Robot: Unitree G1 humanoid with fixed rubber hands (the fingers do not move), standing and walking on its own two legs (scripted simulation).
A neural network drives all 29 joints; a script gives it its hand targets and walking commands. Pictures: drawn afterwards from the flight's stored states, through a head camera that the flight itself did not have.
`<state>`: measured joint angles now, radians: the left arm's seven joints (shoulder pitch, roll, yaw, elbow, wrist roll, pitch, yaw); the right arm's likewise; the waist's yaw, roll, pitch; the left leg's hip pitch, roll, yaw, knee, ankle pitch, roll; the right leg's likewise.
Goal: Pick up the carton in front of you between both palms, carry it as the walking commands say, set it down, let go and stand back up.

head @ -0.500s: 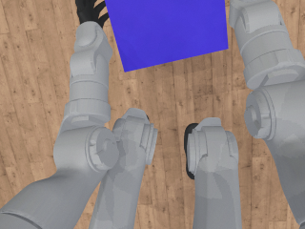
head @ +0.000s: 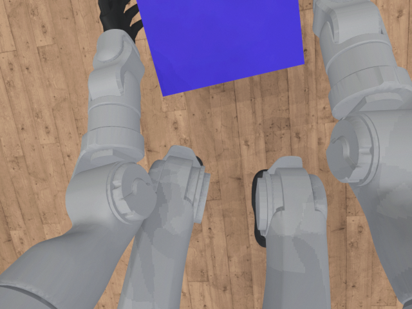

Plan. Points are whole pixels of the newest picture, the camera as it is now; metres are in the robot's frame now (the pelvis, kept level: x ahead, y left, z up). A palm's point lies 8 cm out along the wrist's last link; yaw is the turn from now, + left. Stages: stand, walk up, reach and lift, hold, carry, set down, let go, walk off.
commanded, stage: set down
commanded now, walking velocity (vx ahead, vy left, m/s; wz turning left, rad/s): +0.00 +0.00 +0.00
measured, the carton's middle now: (220, 21) +0.54 +0.02 -0.24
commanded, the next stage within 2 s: let go in 1.84 s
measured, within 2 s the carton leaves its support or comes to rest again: rests again in 0.20 s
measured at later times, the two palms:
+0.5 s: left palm (124, 29) +0.51 +0.17 -0.16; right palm out of the picture +0.57 -0.13 -0.18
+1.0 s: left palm (101, 36) +0.49 +0.20 -0.13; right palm out of the picture +0.58 -0.16 -0.13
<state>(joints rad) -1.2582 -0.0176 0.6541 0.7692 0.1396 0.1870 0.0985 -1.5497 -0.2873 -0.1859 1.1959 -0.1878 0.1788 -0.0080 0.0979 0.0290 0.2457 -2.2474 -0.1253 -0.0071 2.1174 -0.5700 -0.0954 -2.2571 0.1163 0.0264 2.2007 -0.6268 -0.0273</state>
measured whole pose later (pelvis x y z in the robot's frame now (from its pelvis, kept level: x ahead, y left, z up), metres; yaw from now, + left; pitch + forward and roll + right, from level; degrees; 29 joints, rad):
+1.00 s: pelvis -0.02 +0.00 +0.00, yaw +1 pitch +36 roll +4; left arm -1.26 0.15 0.26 0.86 -0.23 0.10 0.21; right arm -1.55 -0.54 0.12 1.14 0.19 0.14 0.00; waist 0.12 0.03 0.32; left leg -2.22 -0.06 0.04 2.10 -0.51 -0.04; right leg -2.22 0.03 0.00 2.19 -0.60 -0.05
